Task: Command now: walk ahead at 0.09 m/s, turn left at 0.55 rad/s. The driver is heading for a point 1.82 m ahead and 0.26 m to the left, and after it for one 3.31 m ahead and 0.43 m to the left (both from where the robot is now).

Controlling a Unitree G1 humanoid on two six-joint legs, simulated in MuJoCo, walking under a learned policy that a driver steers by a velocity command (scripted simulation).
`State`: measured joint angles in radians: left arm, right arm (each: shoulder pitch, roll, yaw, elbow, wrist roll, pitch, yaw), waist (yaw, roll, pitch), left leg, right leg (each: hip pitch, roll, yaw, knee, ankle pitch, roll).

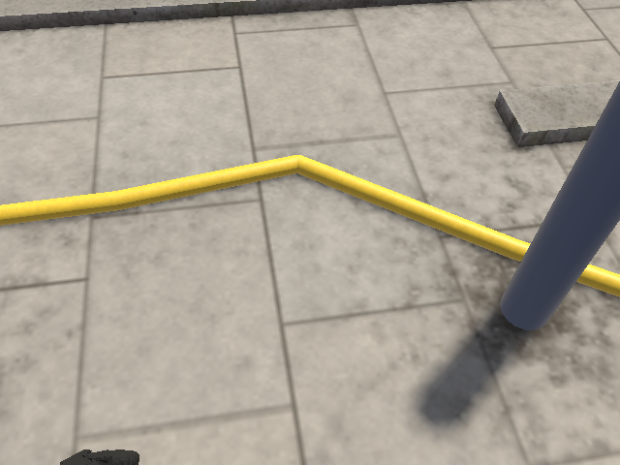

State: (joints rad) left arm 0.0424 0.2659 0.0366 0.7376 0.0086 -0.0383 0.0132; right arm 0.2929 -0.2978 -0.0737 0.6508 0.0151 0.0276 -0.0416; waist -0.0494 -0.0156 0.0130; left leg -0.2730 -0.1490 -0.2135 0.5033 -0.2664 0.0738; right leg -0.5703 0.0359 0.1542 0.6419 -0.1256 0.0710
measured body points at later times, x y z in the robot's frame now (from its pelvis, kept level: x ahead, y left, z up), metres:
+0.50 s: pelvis +0.05 +0.00 -0.01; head +0.08 +0.02 +0.44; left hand +0.10 +0.31 -0.12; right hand +0.28 -0.22 -0.09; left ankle +0.01 +0.11 -0.74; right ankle +0.12 -0.14 -0.74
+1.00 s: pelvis +0.04 +0.01 +0.00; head +0.06 +0.00 +0.45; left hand +0.06 +0.30 -0.12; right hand +0.27 -0.17 -0.11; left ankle +0.01 +0.11 -0.74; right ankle +0.08 -0.12 -0.74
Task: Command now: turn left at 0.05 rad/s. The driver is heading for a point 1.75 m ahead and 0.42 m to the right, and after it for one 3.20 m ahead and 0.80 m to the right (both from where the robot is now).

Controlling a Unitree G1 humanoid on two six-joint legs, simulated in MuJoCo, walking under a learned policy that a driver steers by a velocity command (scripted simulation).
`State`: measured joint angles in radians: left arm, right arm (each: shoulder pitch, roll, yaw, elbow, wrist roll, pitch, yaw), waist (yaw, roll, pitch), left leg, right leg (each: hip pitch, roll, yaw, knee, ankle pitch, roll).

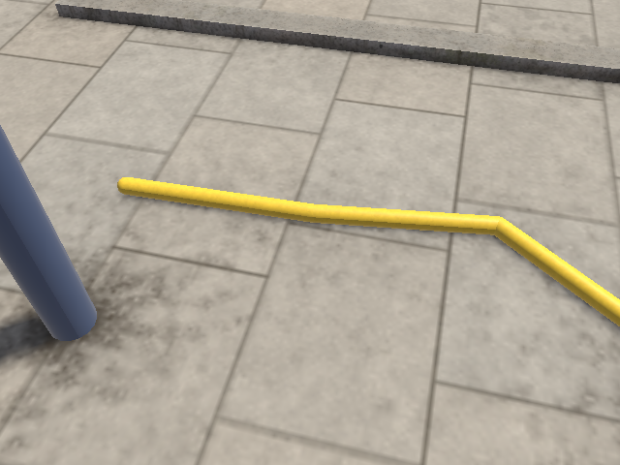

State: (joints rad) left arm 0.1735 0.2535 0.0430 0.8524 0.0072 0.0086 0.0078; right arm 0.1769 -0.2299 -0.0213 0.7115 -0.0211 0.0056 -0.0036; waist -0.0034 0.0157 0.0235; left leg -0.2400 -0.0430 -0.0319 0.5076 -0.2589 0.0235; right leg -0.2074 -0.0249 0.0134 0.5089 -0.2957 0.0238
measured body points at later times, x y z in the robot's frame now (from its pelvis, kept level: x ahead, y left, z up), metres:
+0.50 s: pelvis +0.00 -0.01 +0.00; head +0.00 -0.02 +0.45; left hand +0.08 +0.24 -0.14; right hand +0.08 -0.27 -0.13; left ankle +0.01 +0.11 -0.74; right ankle -0.01 -0.13 -0.74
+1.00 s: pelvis -0.01 -0.02 +0.00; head +0.00 -0.02 +0.45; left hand +0.03 +0.23 -0.15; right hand +0.04 -0.27 -0.15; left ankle +0.01 +0.11 -0.74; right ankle -0.01 -0.13 -0.74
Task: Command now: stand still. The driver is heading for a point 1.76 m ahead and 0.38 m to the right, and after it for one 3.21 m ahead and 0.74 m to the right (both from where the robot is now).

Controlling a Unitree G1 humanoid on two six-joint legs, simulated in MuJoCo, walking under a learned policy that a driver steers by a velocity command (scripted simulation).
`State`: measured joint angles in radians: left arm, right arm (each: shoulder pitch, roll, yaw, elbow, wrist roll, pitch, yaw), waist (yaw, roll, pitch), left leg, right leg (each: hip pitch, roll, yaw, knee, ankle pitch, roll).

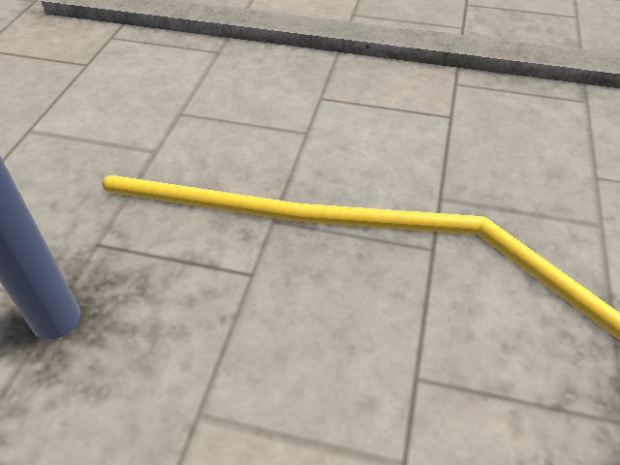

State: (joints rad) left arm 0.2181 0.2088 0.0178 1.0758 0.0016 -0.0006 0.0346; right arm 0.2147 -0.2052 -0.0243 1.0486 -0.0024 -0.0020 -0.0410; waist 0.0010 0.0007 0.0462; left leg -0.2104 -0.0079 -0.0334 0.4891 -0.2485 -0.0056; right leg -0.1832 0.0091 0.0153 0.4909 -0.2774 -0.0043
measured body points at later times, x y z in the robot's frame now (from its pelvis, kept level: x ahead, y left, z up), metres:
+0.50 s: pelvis +0.00 +0.00 +0.00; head +0.01 +0.00 +0.45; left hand +0.01 +0.23 -0.16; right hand +0.02 -0.24 -0.16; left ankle +0.01 +0.12 -0.74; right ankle -0.01 -0.12 -0.74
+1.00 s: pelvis +0.09 +0.03 +0.01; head +0.10 +0.05 +0.46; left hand +0.17 +0.29 -0.14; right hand +0.03 -0.21 -0.13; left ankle +0.02 +0.12 -0.74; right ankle +0.08 -0.11 -0.65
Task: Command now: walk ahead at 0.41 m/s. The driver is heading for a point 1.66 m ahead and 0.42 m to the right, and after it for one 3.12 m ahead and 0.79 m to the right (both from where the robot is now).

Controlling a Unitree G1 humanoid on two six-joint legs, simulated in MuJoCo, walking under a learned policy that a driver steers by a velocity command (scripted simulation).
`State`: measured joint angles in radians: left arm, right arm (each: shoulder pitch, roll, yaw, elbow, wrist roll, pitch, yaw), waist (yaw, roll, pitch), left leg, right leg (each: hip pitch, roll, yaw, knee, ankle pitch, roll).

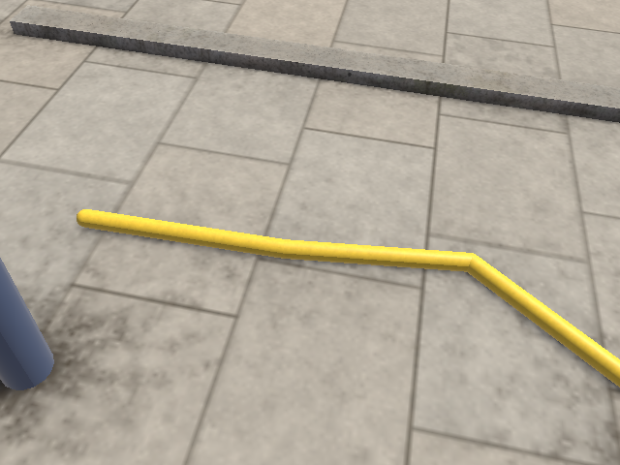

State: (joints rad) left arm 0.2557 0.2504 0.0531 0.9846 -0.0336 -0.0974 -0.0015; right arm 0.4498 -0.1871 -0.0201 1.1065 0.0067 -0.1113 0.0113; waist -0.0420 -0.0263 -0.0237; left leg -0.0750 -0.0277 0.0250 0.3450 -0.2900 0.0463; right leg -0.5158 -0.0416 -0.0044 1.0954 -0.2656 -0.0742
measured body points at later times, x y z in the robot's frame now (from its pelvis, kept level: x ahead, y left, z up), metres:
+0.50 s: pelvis +0.27 -0.06 +0.00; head +0.29 -0.07 +0.45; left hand +0.33 +0.20 -0.14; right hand +0.35 -0.33 -0.14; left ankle +0.27 +0.10 -0.65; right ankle +0.31 -0.14 -0.74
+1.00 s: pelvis +0.57 +0.01 -0.01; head +0.60 +0.02 +0.44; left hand +0.61 +0.28 -0.15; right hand +0.67 -0.25 -0.13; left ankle +0.62 +0.09 -0.74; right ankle +0.48 -0.14 -0.65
